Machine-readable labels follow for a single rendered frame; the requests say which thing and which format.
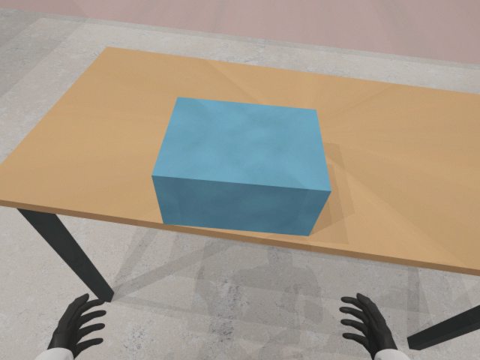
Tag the right robot hand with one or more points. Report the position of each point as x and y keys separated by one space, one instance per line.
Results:
x=377 y=334

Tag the table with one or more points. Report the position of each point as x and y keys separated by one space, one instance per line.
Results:
x=403 y=163

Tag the left robot hand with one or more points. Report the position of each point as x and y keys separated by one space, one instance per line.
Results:
x=68 y=333

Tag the carton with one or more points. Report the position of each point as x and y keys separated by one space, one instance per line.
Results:
x=242 y=166

